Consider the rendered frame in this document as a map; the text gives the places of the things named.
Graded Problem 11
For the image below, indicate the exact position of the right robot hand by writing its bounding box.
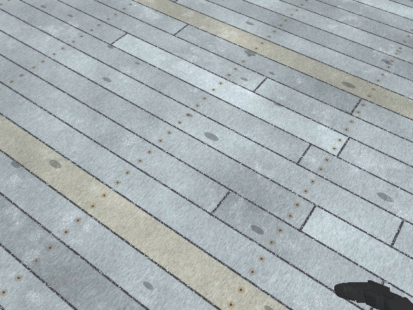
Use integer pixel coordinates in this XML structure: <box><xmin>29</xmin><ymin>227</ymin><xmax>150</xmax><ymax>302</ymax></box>
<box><xmin>334</xmin><ymin>280</ymin><xmax>413</xmax><ymax>310</ymax></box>

